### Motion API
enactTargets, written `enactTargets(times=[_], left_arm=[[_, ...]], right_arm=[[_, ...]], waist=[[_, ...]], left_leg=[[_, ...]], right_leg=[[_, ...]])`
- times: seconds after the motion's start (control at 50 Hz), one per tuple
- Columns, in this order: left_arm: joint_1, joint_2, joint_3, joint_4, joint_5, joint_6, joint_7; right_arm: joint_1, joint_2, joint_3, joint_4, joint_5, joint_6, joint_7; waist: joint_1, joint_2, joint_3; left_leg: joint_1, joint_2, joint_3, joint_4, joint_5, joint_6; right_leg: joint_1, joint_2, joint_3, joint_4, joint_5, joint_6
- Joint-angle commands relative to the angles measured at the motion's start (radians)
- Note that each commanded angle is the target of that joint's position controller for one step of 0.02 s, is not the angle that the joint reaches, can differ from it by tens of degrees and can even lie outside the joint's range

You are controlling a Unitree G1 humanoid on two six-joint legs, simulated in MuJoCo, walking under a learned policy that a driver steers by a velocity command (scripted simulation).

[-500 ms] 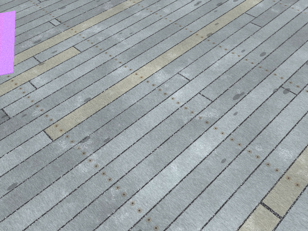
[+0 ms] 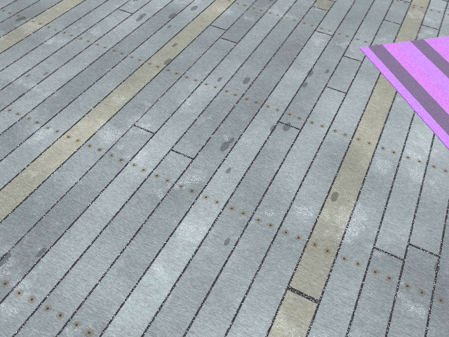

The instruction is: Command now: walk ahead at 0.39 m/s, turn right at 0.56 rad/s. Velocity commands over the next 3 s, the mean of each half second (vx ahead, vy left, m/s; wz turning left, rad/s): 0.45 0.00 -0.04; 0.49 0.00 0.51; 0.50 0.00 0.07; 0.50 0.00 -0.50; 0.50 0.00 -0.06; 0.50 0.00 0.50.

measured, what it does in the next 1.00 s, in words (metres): walks ahead, turning left: right foot, then left foot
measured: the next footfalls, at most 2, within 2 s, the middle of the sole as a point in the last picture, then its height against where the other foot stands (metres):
right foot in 0.24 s outside the picture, level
left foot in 0.78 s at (201, 328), level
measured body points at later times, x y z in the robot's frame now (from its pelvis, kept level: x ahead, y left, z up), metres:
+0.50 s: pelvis +0.25 -0.07 +0.00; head +0.27 -0.08 +0.45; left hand +0.28 +0.19 -0.13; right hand +0.30 -0.33 -0.15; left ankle +0.29 +0.08 -0.66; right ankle +0.21 -0.13 -0.75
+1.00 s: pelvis +0.52 -0.01 -0.01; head +0.55 +0.01 +0.44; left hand +0.57 +0.27 -0.12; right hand +0.64 -0.27 -0.14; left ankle +0.51 +0.02 -0.75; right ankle +0.60 -0.17 -0.67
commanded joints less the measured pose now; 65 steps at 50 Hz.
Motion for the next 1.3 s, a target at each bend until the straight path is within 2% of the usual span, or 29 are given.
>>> enactTargets(times=[0.02, 0.14, 0.18, 0.2, 0.22, 0.24, 0.26, 0.28, 0.3, 0.32, 0.34, 0.38, 0.44, 0.54, 0.64, 0.68, 0.74, 0.76, 0.78, 0.8, 0.82, 0.84, 0.88, 0.92, 0.98, 1.1, 1.2, 1.26, 1.3], left_arm=[[-0.169, 0.037, -0.003, -0.109, 0.001, -0.018, -0.013], [-0.295, -0.025, -0.044, -0.174, 0.005, -0.037, -0.020], [-0.231, -0.014, -0.042, -0.155, 0.006, -0.045, -0.001], [-0.132, 0.005, -0.033, -0.124, 0.004, -0.053, 0.012], [0.043, 0.030, -0.021, -0.065, 0.007, -0.067, 0.027], [0.221, 0.095, 0.001, -0.013, 0.025, -0.078, 0.046], [0.295, 0.196, 0.022, -0.004, 0.038, -0.082, 0.062], [0.294, 0.199, 0.028, -0.007, 0.001, -0.076, 0.065], [0.180, 0.146, 0.012, 0.000, -0.011, -0.076, 0.066], [0.109, 0.070, -0.007, -0.005, -0.013, -0.086, 0.062], [0.066, 0.023, -0.019, -0.005, -0.012, -0.099, 0.061], [0.061, -0.018, -0.032, 0.011, -0.015, -0.117, 0.066], [0.106, -0.005, -0.028, 0.041, -0.025, -0.144, 0.068], [0.173, -0.026, -0.036, 0.074, -0.021, -0.147, 0.078], [0.244, 0.013, -0.034, 0.113, -0.023, -0.139, 0.095], [0.251, 0.036, -0.030, 0.123, -0.020, -0.130, 0.103], [0.228, 0.087, -0.017, 0.119, -0.012, -0.106, 0.114], [0.223, 0.098, -0.014, 0.111, -0.011, -0.097, 0.110], [0.204, 0.095, -0.013, 0.091, -0.013, -0.096, 0.102], [0.257, -0.043, -0.039, 0.026, -0.024, -0.104, 0.079], [0.132, 0.040, -0.024, -0.022, -0.024, -0.117, 0.074], [0.061, 0.035, -0.028, -0.048, -0.030, -0.133, 0.070], [0.083, 0.036, -0.028, -0.030, -0.023, -0.138, 0.073], [0.120, 0.019, -0.031, -0.026, 0.006, -0.097, 0.069], [0.072, -0.004, -0.036, -0.056, 0.011, -0.066, 0.058], [-0.162, 0.002, -0.043, -0.141, 0.001, -0.064, 0.052], [-0.259, -0.001, -0.054, -0.172, -0.010, -0.082, 0.039], [-0.146, 0.039, -0.038, -0.145, -0.016, -0.090, 0.043], [0.108, 0.071, -0.017, -0.059, -0.017, -0.100, 0.060]], right_arm=[[0.061, -0.123, -0.029, -0.014, 0.000, -0.019, 0.005], [0.128, -0.106, -0.016, 0.060, -0.001, -0.024, 0.010], [0.126, -0.128, -0.015, 0.093, 0.008, -0.019, 0.009], [0.122, -0.143, -0.016, 0.105, 0.012, -0.016, 0.010], [0.103, -0.152, -0.016, 0.109, 0.024, -0.013, 0.010], [0.077, -0.133, -0.007, 0.087, 0.033, -0.017, 0.014], [0.133, 0.018, 0.025, 0.031, 0.052, -0.018, 0.032], [0.099, -0.116, -0.018, 0.054, 0.042, -0.013, 0.016], [0.040, -0.113, -0.027, 0.032, 0.042, -0.012, 0.015], [0.031, -0.077, -0.018, 0.038, 0.037, -0.015, 0.018], [0.037, -0.055, -0.020, 0.059, 0.028, -0.004, 0.020], [0.081, -0.021, -0.019, 0.085, 0.003, 0.026, 0.036], [0.022, -0.001, -0.028, 0.062, 0.001, 0.047, 0.053], [-0.177, 0.014, -0.022, -0.012, 0.000, 0.046, 0.073], [-0.354, 0.026, -0.002, -0.085, -0.006, 0.042, 0.089], [-0.349, 0.009, -0.007, -0.094, -0.008, 0.043, 0.086], [-0.197, -0.037, -0.029, -0.059, -0.010, 0.044, 0.072], [-0.090, -0.067, -0.046, -0.027, -0.014, 0.037, 0.065], [0.048, -0.129, -0.074, 0.010, -0.025, 0.032, 0.050], [0.020, -0.246, -0.104, -0.002, -0.026, 0.039, 0.036], [0.055, -0.251, -0.107, -0.011, 0.012, 0.048, 0.037], [-0.006, -0.216, -0.099, -0.003, 0.018, 0.050, 0.027], [-0.099, -0.128, -0.078, -0.011, 0.020, 0.038, 0.021], [-0.128, -0.096, -0.063, -0.017, 0.027, 0.018, 0.019], [-0.084, -0.136, -0.071, -0.006, 0.028, -0.003, 0.024], [0.043, -0.141, -0.072, 0.010, 0.027, 0.003, 0.023], [0.105, -0.122, -0.055, 0.037, 0.011, -0.010, 0.011], [0.053, -0.151, -0.057, 0.037, 0.000, -0.018, 0.001], [0.025, -0.166, -0.058, 0.040, -0.006, -0.015, 0.003]], waist=[[-0.044, 0.146, 0.133], [-0.056, 0.168, 0.151], [-0.002, 0.191, 0.114], [0.052, 0.191, 0.052], [0.138, 0.172, -0.047], [0.213, 0.137, -0.160], [0.169, -0.125, -0.326], [0.198, -0.023, -0.347], [0.129, -0.008, -0.165], [0.094, -0.002, -0.051], [0.064, -0.001, 0.000], [0.025, -0.030, 0.026], [0.006, -0.025, 0.060], [0.030, -0.023, 0.112], [0.068, -0.008, 0.132], [0.052, -0.014, 0.105], [-0.025, -0.051, -0.006], [-0.070, -0.039, -0.069], [-0.140, 0.033, -0.140], [-0.044, 0.278, -0.203], [-0.098, 0.159, -0.259], [-0.069, 0.098, -0.103], [0.021, -0.002, 0.023], [0.068, 0.013, 0.010], [0.069, 0.041, 0.014], [-0.023, 0.106, 0.040], [-0.068, 0.128, 0.061], [0.005, 0.145, 0.041], [0.123, 0.109, -0.083]], left_leg=[[0.088, 0.264, -0.147, -0.107, 0.135, 0.098], [0.052, 0.274, -0.038, -0.069, 0.480, 0.104], [0.049, 0.275, -0.024, 0.028, 0.830, 0.106], [0.049, 0.273, -0.023, 0.153, 1.024, 0.100], [-0.015, 0.249, -0.004, 0.339, 1.031, 0.080], [-0.221, 0.213, 0.003, 0.576, 0.742, 0.062], [-0.572, 0.054, 0.021, 0.949, -0.171, 0.019], [-0.593, 0.005, -0.155, 1.100, -0.224, 0.034], [-0.626, 0.061, -0.169, 1.087, -0.124, 0.042], [-0.609, 0.099, -0.139, 1.025, -0.064, 0.043], [-0.574, 0.119, -0.133, 0.976, -0.030, 0.038], [-0.503, 0.126, -0.122, 0.945, -0.002, 0.024], [-0.582, 0.127, -0.105, 0.924, 0.056, 0.016], [-0.710, 0.127, -0.059, 0.756, 0.229, 0.002], [-0.649, 0.087, 0.048, 0.471, 0.270, 0.032], [-0.591, 0.043, 0.082, 0.423, 0.203, 0.066], [-0.397, -0.050, 0.107, 0.398, 0.039, 0.139], [-0.253, -0.074, 0.084, 0.341, 0.017, 0.168], [-0.036, -0.007, -0.044, 0.253, -0.022, 0.216], [0.277, 0.313, -0.558, 0.227, 0.021, 0.370], [0.307, 0.366, -0.835, 0.075, -0.001, 0.430], [0.197, 0.353, -0.675, 0.038, 0.030, 0.385], [-0.042, 0.259, -0.489, 0.013, 0.252, 0.293], [-0.144, 0.191, -0.382, -0.001, 0.390, 0.265], [-0.193, 0.138, -0.327, -0.016, 0.449, 0.249], [-0.087, 0.110, -0.348, -0.005, 0.416, 0.187], [0.037, 0.160, -0.311, -0.003, 0.533, 0.154], [0.075, 0.192, -0.262, 0.079, 0.778, 0.110], [0.062, 0.145, -0.186, 0.380, 0.946, 0.082]], right_leg=[[-0.254, -0.023, -0.020, -0.055, 0.031, 0.006], [-0.060, -0.005, -0.162, -0.373, 0.011, -0.058], [0.113, 0.041, -0.213, -0.450, -0.038, -0.110], [0.246, 0.074, -0.220, -0.481, -0.043, -0.134], [0.477, 0.083, -0.204, -0.563, 0.038, -0.159], [0.770, -0.054, -0.068, -0.583, 0.002, -0.188], [1.072, -0.438, 0.427, -0.635, -0.077, -0.273], [0.950, -0.468, 0.576, -0.730, -0.019, -0.296], [0.796, -0.411, 0.375, -0.757, 0.003, -0.259], [0.657, -0.361, 0.250, -0.806, 0.063, -0.226], [0.575, -0.310, 0.156, -0.840, 0.086, -0.182], [0.479, -0.262, 0.037, -0.883, 0.152, -0.152], [0.479, -0.249, -0.064, -0.914, 0.262, -0.140], [0.511, -0.220, -0.199, -0.924, 0.370, -0.128], [0.613, -0.249, -0.277, -0.893, 0.555, -0.113], [0.685, -0.263, -0.308, -0.812, 0.784, -0.101], [0.729, -0.280, -0.332, -0.513, 1.081, -0.103], [0.676, -0.279, -0.328, -0.328, 0.980, -0.105], [0.506, -0.244, -0.340, -0.043, 0.713, -0.080], [0.046, -0.050, -0.305, 0.339, -0.274, -0.019], [-0.112, 0.027, -0.072, 0.461, -0.318, -0.014], [-0.187, -0.051, -0.024, 0.401, -0.198, -0.025], [-0.072, -0.111, -0.035, 0.222, -0.112, -0.020], [0.038, -0.124, -0.034, 0.138, -0.109, 0.011], [0.028, -0.120, -0.067, 0.024, -0.050, 0.044], [-0.080, -0.094, -0.077, -0.257, 0.162, 0.057], [-0.032, -0.066, -0.122, -0.442, 0.210, -0.012], [0.134, -0.019, -0.128, -0.518, 0.097, -0.081], [0.409, 0.040, -0.152, -0.591, 0.076, -0.128]])
Over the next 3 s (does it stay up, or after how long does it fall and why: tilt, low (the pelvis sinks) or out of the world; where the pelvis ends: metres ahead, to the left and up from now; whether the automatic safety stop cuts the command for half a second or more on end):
stays up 1.54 0.16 -0.02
